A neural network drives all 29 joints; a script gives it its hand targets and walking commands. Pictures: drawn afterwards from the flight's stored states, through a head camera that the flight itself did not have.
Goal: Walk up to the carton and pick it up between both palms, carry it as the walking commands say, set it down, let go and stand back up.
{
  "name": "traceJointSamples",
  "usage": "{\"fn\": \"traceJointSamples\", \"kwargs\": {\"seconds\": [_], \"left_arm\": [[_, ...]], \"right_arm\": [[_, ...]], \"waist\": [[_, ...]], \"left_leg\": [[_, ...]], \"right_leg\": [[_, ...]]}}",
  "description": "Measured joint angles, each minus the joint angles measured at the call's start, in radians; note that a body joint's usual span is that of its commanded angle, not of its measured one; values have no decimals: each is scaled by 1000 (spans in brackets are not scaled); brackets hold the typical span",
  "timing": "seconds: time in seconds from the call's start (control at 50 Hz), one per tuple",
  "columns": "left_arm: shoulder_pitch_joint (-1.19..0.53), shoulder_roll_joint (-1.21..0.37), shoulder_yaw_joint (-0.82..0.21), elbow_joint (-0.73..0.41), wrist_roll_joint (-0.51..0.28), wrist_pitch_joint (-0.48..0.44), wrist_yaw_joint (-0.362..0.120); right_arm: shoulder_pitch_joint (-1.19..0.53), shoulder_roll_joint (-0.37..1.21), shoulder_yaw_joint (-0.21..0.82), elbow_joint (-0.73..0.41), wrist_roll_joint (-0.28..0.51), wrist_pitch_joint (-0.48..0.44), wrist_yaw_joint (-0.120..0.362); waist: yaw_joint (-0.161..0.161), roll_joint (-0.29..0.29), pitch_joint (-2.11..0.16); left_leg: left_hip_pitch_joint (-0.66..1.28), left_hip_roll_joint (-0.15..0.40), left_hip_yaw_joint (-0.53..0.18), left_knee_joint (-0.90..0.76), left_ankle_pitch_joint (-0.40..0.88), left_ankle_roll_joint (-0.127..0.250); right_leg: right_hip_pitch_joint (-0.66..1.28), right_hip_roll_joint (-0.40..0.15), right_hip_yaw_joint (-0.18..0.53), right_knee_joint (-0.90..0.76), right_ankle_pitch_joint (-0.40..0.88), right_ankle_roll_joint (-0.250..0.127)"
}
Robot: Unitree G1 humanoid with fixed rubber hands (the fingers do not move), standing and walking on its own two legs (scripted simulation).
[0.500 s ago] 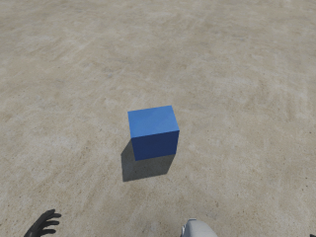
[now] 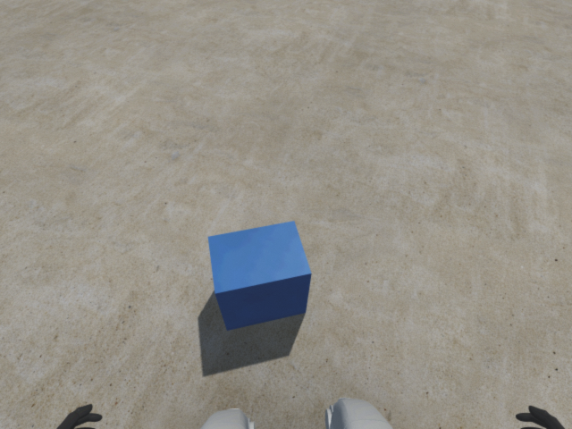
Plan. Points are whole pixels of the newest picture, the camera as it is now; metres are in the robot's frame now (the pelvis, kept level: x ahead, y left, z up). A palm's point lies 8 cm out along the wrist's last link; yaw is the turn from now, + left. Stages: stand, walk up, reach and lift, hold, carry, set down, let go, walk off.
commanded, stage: walk up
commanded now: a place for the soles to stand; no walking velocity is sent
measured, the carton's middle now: (259, 277) +0.65 +0.12 -0.60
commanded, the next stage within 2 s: none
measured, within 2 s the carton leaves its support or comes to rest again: neither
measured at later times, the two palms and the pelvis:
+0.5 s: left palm (98, 374) +0.19 +0.30 -0.07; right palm (539, 414) +0.16 -0.35 -0.09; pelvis +0.06 -0.02 +0.00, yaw +2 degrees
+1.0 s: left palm out of the picture +0.11 +0.41 -0.08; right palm (513, 365) +0.22 -0.31 -0.06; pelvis +0.10 +0.04 +0.00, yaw +9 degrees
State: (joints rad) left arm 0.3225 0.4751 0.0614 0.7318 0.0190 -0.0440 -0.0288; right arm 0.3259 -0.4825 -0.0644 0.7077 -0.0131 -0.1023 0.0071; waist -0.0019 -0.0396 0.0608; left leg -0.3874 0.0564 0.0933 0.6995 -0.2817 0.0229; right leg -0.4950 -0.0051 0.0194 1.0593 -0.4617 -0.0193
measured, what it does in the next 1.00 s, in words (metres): walks ahead: right foot, then left foot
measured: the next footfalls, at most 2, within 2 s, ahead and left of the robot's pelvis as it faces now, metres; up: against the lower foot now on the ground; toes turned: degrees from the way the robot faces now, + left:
right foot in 0.12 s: +0.13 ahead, -0.14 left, +0.00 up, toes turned +0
left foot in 0.92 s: +0.19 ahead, +0.16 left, +0.00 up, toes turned +12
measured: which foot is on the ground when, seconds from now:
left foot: down 0.00-0.72, up 0.74-0.90, down 0.92-1.00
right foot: up 0.00-0.10, down 0.12-0.92, up 0.94-1.00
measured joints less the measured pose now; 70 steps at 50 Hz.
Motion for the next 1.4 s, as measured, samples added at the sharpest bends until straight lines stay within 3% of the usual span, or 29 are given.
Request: {"fn": "traceJointSamples", "kwargs": {"seconds": [0.08,0.12,0.2,0.24,0.28,0.34,0.68,0.74,0.78,0.82,0.88,0.92,0.96,1.0,1.04,1.16,1.26,1.34,1.4], "left_arm": [[-40,-14,6,10,-2,-4,0],[-51,-8,10,10,2,-11,10],[-86,-12,-3,32,0,-22,26],[-105,-15,-15,46,-5,-18,28],[-127,-20,-23,68,-10,-12,28],[-161,-34,-31,97,-12,-8,32],[-284,-58,-50,269,-15,9,30],[-255,-54,-26,252,0,-6,14],[-217,-36,-1,229,9,-21,9],[-176,-15,20,215,10,-28,6],[-123,26,42,200,15,-22,-6],[-96,49,52,185,19,-9,-14],[-79,54,53,173,17,7,-14],[-75,53,49,166,15,21,-12],[-76,45,41,156,12,23,-13],[-77,-4,32,129,10,37,-23],[-98,-29,20,106,3,37,-8],[-137,-48,-8,98,-4,30,1],[-166,-57,-24,100,-11,35,1]], "right_arm": [[17,-29,-5,9,-4,19,1],[23,-35,-1,18,-2,34,1],[-3,-9,12,68,7,63,-9],[-15,6,17,93,5,59,-10],[-28,17,24,116,0,50,-8],[-56,27,34,143,6,46,-5],[-213,43,54,306,10,67,1],[-180,34,33,287,-4,68,26],[-153,26,16,263,-14,70,38],[-131,16,-2,238,-17,66,51],[-95,7,-21,205,-13,56,72],[-67,-7,-36,184,-13,44,73],[-38,-24,-50,161,-20,31,57],[-17,-15,-49,152,-14,25,40],[4,-2,-40,147,-12,21,28],[48,5,-17,102,-12,19,7],[25,1,8,79,-5,34,-12],[-34,22,33,100,7,43,-27],[-64,40,46,121,-1,31,-30]], "waist": [[-37,26,0],[-39,33,-3],[-23,48,-8],[-13,50,-7],[-6,48,-4],[-7,56,-5],[-4,41,-17],[-8,49,-35],[-6,44,-38],[5,43,-29],[25,31,-17],[33,23,-11],[24,20,-3],[7,2,3],[-8,-15,4],[-38,-8,-2],[-30,9,8],[-8,26,7],[5,21,-7]], "left_leg": [[10,25,-23,7,-19,-16],[-4,36,-35,63,-57,-25],[-26,5,-80,140,-198,4],[-4,-7,-77,89,-126,10],[17,-13,-73,58,-59,-25],[32,-14,-81,40,-75,-56],[138,-25,-97,-142,6,-53],[120,-36,-122,-91,-105,-3],[66,-46,-117,27,-153,15],[20,-41,-109,84,-139,13],[9,-16,-82,5,-92,5],[44,-19,-65,-86,-51,0],[36,-42,-64,-66,54,0],[44,-62,-65,-46,41,8],[74,-75,-69,-72,23,10],[121,-67,-90,-107,5,7],[108,-53,-103,-15,-74,-21],[111,-52,-118,9,-113,-15],[139,-59,-115,-33,-101,-35]], "right_leg": [[37,-13,-39,-235,74,1],[84,-3,-39,-349,158,1],[67,0,-40,-284,145,1],[74,-7,-36,-277,124,3],[82,-15,-29,-275,115,10],[101,-16,-35,-297,117,14],[220,-25,-56,-485,194,21],[239,-30,-81,-491,136,-3],[260,-47,-102,-510,151,-13],[289,-67,-124,-541,187,-11],[323,-95,-143,-549,168,11],[309,-120,-140,-467,88,3],[228,-114,-80,-245,-39,-15],[134,-79,-6,-52,-10,-13],[76,-67,15,-6,53,-8],[37,-49,0,-210,104,11],[137,-19,-11,-446,218,2],[121,-11,-13,-391,214,24],[130,-18,-7,-392,190,29]]}}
